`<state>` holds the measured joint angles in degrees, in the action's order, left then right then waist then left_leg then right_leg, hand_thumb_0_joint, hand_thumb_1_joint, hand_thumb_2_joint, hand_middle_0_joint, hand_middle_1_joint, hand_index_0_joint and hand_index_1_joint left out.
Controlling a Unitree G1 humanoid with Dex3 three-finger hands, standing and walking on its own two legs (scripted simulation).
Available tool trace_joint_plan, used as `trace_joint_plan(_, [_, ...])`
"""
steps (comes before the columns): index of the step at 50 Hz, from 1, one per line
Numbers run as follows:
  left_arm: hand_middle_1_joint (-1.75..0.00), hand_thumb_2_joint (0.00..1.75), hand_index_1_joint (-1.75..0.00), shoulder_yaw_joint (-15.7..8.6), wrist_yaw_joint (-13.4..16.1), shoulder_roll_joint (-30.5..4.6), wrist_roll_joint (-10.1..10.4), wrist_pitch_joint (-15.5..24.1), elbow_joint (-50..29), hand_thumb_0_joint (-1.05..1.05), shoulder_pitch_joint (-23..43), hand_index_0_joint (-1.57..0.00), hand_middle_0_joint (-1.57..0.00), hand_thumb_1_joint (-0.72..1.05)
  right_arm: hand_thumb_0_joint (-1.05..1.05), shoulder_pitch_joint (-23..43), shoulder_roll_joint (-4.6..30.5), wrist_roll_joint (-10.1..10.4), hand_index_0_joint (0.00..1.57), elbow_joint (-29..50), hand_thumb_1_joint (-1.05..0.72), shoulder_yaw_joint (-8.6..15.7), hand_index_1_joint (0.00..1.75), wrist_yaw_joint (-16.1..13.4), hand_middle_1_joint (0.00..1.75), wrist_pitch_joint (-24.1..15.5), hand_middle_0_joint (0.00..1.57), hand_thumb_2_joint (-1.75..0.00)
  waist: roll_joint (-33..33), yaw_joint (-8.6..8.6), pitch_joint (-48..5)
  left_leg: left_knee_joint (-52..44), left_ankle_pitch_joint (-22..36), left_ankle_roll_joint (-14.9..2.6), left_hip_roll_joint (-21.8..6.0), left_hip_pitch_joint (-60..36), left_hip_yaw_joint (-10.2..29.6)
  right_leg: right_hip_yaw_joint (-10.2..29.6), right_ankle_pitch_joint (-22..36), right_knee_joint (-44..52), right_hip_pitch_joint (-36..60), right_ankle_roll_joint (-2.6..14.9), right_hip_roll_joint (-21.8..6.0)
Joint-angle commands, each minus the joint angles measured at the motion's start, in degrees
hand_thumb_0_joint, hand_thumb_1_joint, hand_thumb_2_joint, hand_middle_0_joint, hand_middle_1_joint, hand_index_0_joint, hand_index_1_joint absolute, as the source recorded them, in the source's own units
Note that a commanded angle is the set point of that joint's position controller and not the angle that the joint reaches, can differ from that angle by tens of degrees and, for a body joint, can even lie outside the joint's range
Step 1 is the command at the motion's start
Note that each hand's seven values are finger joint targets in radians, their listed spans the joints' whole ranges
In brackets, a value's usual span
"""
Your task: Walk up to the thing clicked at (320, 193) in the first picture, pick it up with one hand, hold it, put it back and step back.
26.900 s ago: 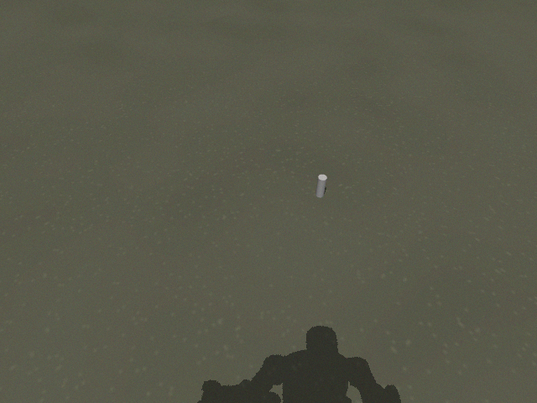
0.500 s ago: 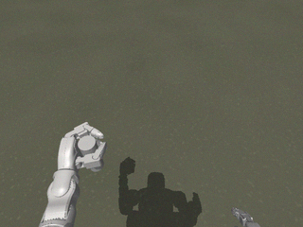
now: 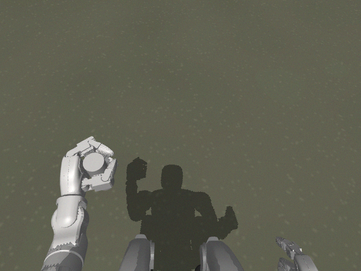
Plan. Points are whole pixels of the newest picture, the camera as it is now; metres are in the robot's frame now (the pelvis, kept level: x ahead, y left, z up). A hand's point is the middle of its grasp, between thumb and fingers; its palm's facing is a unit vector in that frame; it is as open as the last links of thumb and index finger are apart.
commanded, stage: crouch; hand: left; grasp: from the side
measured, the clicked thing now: (100, 173) +0.35 +0.19 -0.04
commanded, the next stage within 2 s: lower in 1.44 s
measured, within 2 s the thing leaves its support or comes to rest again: neither
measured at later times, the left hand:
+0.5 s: hand (116, 193) +0.36 +0.19 -0.26, palm faces +0.13 -0.99 -0.02, open 5.5 cm
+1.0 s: hand (119, 199) +0.38 +0.21 -0.39, palm faces +0.13 -0.99 -0.01, open 5.4 cm
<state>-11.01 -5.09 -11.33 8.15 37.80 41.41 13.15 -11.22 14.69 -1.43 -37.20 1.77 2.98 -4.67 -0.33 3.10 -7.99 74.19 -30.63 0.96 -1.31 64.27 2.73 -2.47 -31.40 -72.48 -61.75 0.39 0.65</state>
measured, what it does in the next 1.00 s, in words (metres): lowers itself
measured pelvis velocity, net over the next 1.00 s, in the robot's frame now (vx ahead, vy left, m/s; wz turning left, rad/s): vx -0.06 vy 0.00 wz -0.11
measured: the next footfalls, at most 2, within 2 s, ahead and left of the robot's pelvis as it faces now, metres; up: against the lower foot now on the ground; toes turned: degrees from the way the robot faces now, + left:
none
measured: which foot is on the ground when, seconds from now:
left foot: down 0.00-1.00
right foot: down 0.00-1.00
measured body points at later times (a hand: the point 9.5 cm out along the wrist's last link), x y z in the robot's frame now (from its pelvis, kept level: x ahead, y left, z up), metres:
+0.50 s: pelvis -0.04 +0.00 -0.21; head +0.15 +0.03 +0.20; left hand +0.35 +0.25 -0.25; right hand +0.09 -0.26 -0.34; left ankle +0.04 +0.12 -0.62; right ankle +0.03 -0.12 -0.62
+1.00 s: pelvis -0.06 +0.00 -0.32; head +0.15 +0.05 +0.07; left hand +0.37 +0.26 -0.38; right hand +0.04 -0.27 -0.44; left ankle +0.04 +0.12 -0.62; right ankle +0.03 -0.12 -0.62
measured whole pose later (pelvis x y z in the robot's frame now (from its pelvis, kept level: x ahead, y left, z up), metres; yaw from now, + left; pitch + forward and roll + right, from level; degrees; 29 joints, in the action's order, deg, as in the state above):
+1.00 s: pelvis -0.06 +0.00 -0.32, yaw -6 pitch +28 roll -6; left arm -27.8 -11.2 -23.9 6.9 48.4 63.3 34.1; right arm -2.4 16.5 -8.0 -42.2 -5.4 6.3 -0.3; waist -2.9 7.2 -2.3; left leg 138.5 -39.1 1.5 -1.1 128.1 7.9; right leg -6.2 -39.0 -134.8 -124.5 0.4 1.7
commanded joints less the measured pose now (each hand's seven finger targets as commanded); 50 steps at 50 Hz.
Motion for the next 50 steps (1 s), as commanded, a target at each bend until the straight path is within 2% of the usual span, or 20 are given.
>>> trace_joint_plan(1, [-1.35,1.23,-1.35,-4.28,-1.24,-10.30,1.53,9.59,-10.64,0.00,19.06,-1.31,-1.31,0.50,0.00,-0.09,8.85,-0.36,0.20,5.90,-0.88,2.20,0.30,0.08,0.30,-1.89,0.20,-0.90,5.17,-0.21,-29.24,2.35,10.83,-1.92,1.60,-7.11,0.62,1.90,11.56,-1.91,-1.89,1.55,0.68])
trace_joint_plan(2, [-1.34,1.22,-1.35,-5.18,-1.55,-12.65,1.35,10.15,-11.63,0.00,21.66,-1.31,-1.31,0.52,0.00,-0.15,9.26,-0.46,0.20,5.37,-0.88,2.31,0.30,0.00,0.30,-1.75,0.20,-0.90,6.25,-0.35,-30.06,3.99,11.31,-1.84,1.58,-5.65,0.62,2.11,11.81,-3.75,-3.38,1.54,0.78])
trace_joint_plan(4, [-1.35,1.22,-1.35,-4.05,-2.35,-10.14,1.33,9.95,-5.71,0.00,19.56,-1.32,-1.32,0.50,0.00,-0.24,9.67,-0.78,0.20,5.03,-0.89,2.13,0.30,0.26,0.30,-1.15,0.20,-0.90,5.94,0.08,-30.28,6.49,12.08,-1.66,1.46,-3.02,1.32,1.06,11.40,-7.85,-8.43,1.93,1.05])
trace_joint_plan(6, [-1.33,1.24,-1.34,-6.39,-2.33,-12.50,1.54,10.41,-6.79,0.00,22.31,-1.31,-1.31,0.53,0.00,-0.63,10.06,-1.07,0.20,4.36,-0.89,2.47,0.30,0.26,0.30,-0.59,0.20,-0.91,6.41,-0.47,-32.66,9.92,12.25,-1.81,1.43,0.14,1.00,1.81,11.65,-10.34,-10.52,1.72,1.04])
trace_joint_plan(8, [-1.34,1.26,-1.35,-6.58,-2.60,-11.79,2.30,10.35,-6.83,0.00,23.48,-1.31,-1.31,0.57,0.00,-0.69,10.02,-1.26,0.20,4.04,-0.89,2.34,0.30,0.55,0.30,-0.07,0.20,-0.91,5.04,-0.54,-34.62,12.96,12.55,-2.10,1.50,3.30,0.88,2.24,12.15,-12.15,-11.63,1.52,1.11])
trace_joint_plan(9, [-1.35,1.27,-1.36,-6.07,-2.87,-10.51,2.62,10.21,-5.11,0.00,23.71,-1.31,-1.32,0.55,0.00,-0.59,9.96,-1.43,0.20,3.81,-0.89,2.20,0.30,0.66,0.30,0.10,0.20,-0.91,4.92,0.38,-34.50,14.06,11.31,-2.12,1.65,5.56,0.87,2.28,11.24,-13.02,-12.39,1.49,1.03])
trace_joint_plan(11, [-1.36,1.29,-1.37,-7.77,-3.33,-12.18,2.49,10.22,-3.22,0.00,22.58,-1.32,-1.32,0.60,0.00,-0.66,10.57,-1.54,0.20,2.98,-0.89,2.36,0.30,0.98,0.30,0.37,0.20,-0.91,3.40,-0.04,-35.69,17.27,11.88,-2.37,1.56,8.99,0.69,2.28,11.73,-15.51,-13.80,1.31,1.16])
trace_joint_plan(18, [-1.37,1.29,-1.37,-9.66,-5.01,-13.73,1.52,12.44,2.02,0.00,29.20,-1.31,-1.31,0.62,0.00,0.19,10.74,-2.62,0.20,1.19,-0.89,1.96,0.30,1.76,0.30,0.80,0.20,-0.90,1.65,1.54,-36.95,26.93,6.96,-2.51,1.40,19.26,0.71,1.30,7.26,-24.86,-23.99,1.45,1.36])
trace_joint_plan(21, [-1.36,1.30,-1.36,-12.00,-4.83,-15.13,1.32,13.75,6.21,0.00,29.82,-1.29,-1.29,0.60,0.00,1.27,10.42,-3.35,0.20,0.44,-0.89,1.26,0.30,2.10,0.30,0.64,0.20,-0.90,1.82,0.73,-36.61,30.83,3.60,-2.40,1.49,24.05,0.15,1.48,3.84,-27.99,-27.22,1.43,1.38])
trace_joint_plan(25, [-1.38,1.32,-1.38,-14.56,-4.62,-18.67,-0.13,15.92,4.85,0.00,32.53,-1.30,-1.30,0.62,0.00,1.79,11.10,-4.20,0.20,-0.17,-0.89,1.05,0.30,2.38,0.30,1.21,0.20,-0.90,6.89,-0.31,-37.84,33.01,0.68,-1.46,1.42,24.90,-0.15,-0.16,0.90,-33.25,-32.89,2.17,1.74])
trace_joint_plan(27, [-1.38,1.33,-1.39,-13.21,-5.09,-17.13,-0.26,16.40,5.81,0.00,34.42,-1.30,-1.30,0.61,0.00,2.13,11.26,-4.45,0.20,-0.59,-0.89,0.67,0.30,2.41,0.30,1.28,0.20,-0.91,7.62,1.45,-36.53,34.56,-1.58,-1.31,1.41,26.91,-0.34,-0.77,-0.37,-35.10,-34.93,2.20,1.72])
trace_joint_plan(28, [-1.36,1.32,-1.37,-14.86,-4.92,-20.05,-0.16,16.96,2.96,0.00,37.52,-1.28,-1.29,0.61,0.00,1.77,11.28,-4.65,0.20,-1.17,-0.89,0.66,0.30,2.27,0.30,1.27,0.20,-0.91,7.53,1.27,-37.86,36.04,-2.16,-1.44,1.44,28.65,-0.66,-0.25,-0.49,-35.62,-34.17,2.02,1.70])
trace_joint_plan(29, [-1.36,1.30,-1.36,-15.17,-5.06,-20.23,-0.07,16.87,4.65,0.00,37.35,-1.29,-1.29,0.58,0.00,1.80,11.46,-4.73,0.20,-1.31,-0.90,0.51,0.30,2.22,0.30,1.40,0.20,-0.91,7.70,1.63,-38.53,37.10,-2.50,-1.47,1.39,28.36,-0.74,-0.49,-0.68,-36.54,-35.30,1.94,1.68])
trace_joint_plan(34, [-1.30,1.26,-1.31,-15.42,-5.73,-20.27,0.06,15.86,9.18,0.00,35.88,-1.23,-1.23,0.56,0.00,2.18,12.61,-5.28,0.20,-2.09,-0.89,-0.33,0.30,2.08,0.30,1.95,0.20,-0.91,7.60,2.43,-36.82,41.17,-3.14,-1.50,1.37,31.74,-0.68,-2.15,-0.68,-40.51,-38.37,1.73,1.79])
trace_joint_plan(36, [-1.29,1.25,-1.30,-16.02,-5.83,-21.93,-0.29,15.85,7.87,0.00,37.54,-1.23,-1.23,0.57,0.00,1.84,13.01,-5.59,0.20,-2.27,-0.89,-0.68,0.30,2.06,0.30,2.41,0.20,-0.91,8.38,2.86,-37.19,42.62,-1.82,-1.42,1.37,33.06,-0.42,-2.74,0.84,-42.40,-38.74,1.78,1.84])
trace_joint_plan(38, [-1.29,1.24,-1.30,-15.68,-5.80,-21.04,-0.20,15.25,9.97,0.00,36.15,-1.23,-1.23,0.54,0.00,2.26,13.03,-5.62,0.20,-2.24,-0.89,-1.03,0.30,2.07,0.30,2.62,0.20,-0.91,6.98,2.71,-35.20,43.98,-2.51,-1.49,1.39,35.60,-0.44,-3.09,0.25,-43.39,-39.77,1.71,1.96])
trace_joint_plan(39, [-1.29,1.24,-1.30,-15.98,-5.96,-21.18,-0.09,15.15,10.75,0.00,36.42,-1.23,-1.23,0.54,0.00,2.25,13.29,-5.79,0.20,-2.43,-0.89,-1.44,0.30,2.17,0.30,2.76,0.20,-0.91,6.72,3.48,-34.08,44.67,-2.58,-1.53,1.37,36.35,-0.17,-3.49,0.43,-44.04,-40.38,1.64,2.04])
trace_joint_plan(43, [-1.29,1.24,-1.30,-18.23,-5.92,-24.07,0.05,15.14,11.28,0.00,35.89,-1.24,-1.24,0.55,0.00,3.09,14.10,-6.25,0.20,-1.95,-0.89,-2.38,0.30,2.39,0.30,3.14,0.20,-0.90,6.01,3.05,-30.96,47.02,-4.04,-1.73,1.37,40.95,0.00,-4.21,-0.73,-45.89,-41.18,1.46,2.28])
trace_joint_plan(44, [-1.29,1.23,-1.30,-17.63,-6.06,-23.73,0.02,15.12,12.03,0.00,35.59,-1.24,-1.24,0.54,0.00,3.55,14.04,-6.33,0.20,-2.12,-0.89,-2.64,0.30,2.50,0.30,3.29,0.20,-0.90,6.10,3.17,-29.84,47.58,-4.97,-1.76,1.28,41.82,0.00,-4.29,-1.55,-46.24,-41.93,1.47,2.40])
trace_joint_plan(50, [-1.32,1.26,-1.32,-19.10,-5.87,-26.66,-0.19,15.87,8.77,0.00,35.74,-1.25,-1.24,0.58,0.00,4.37,15.46,-7.07,0.20,-0.99,-0.89,-3.70,0.30,2.83,0.30,3.54,0.20,-0.90,8.88,3.56,-31.18,49.72,-4.48,-1.39,0.82,41.35,0.96,-5.66,-0.51,-48.98,-42.63,1.52,2.77])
